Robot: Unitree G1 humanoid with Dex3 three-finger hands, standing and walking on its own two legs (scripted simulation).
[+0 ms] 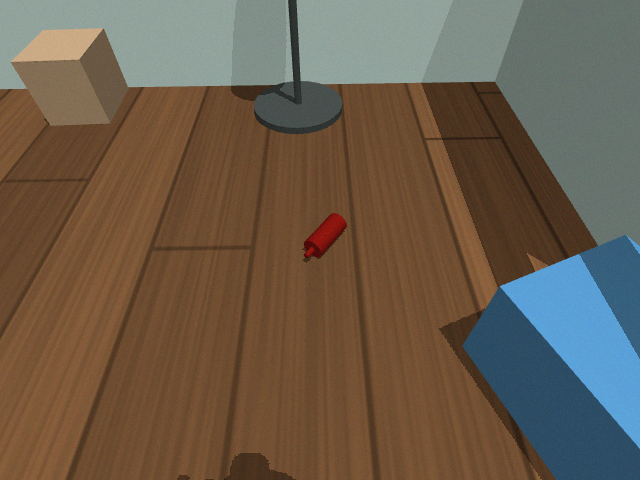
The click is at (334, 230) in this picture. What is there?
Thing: lying bottle
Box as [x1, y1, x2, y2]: [304, 213, 346, 258]
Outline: 341,216 336,213 330,214 304,242 304,246 307,250 304,254 305,257 307,258 311,254 314,256 320,256 346,226 345,221
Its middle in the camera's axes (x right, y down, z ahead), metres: +0.01 +0.00 +1.59
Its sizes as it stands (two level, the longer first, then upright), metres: 0.232 0.089 0.089
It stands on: the floor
